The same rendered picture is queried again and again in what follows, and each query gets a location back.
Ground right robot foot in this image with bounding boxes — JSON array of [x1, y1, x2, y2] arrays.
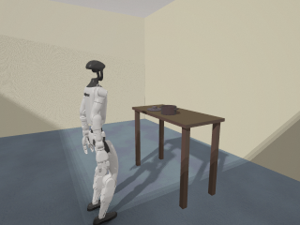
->
[[93, 211, 117, 225]]

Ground right robot forearm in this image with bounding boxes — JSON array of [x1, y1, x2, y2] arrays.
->
[[91, 115, 105, 151]]

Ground lid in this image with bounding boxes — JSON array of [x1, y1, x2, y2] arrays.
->
[[146, 108, 161, 112]]

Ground robot right shin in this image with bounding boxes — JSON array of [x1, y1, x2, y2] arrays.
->
[[98, 178, 117, 218]]

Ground right robot hand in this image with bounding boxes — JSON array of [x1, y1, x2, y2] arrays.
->
[[96, 149, 110, 173]]

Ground table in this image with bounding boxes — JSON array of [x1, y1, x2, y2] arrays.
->
[[132, 104, 225, 209]]

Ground left robot forearm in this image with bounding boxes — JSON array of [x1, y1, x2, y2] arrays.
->
[[80, 114, 90, 137]]

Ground pot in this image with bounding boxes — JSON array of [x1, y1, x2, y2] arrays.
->
[[159, 105, 179, 115]]

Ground left robot hand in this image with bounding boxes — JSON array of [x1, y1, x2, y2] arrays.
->
[[82, 136, 94, 155]]

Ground right robot upper arm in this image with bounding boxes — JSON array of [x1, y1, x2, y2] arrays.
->
[[90, 87, 108, 122]]

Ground left robot upper arm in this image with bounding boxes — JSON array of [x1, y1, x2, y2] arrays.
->
[[79, 86, 86, 116]]

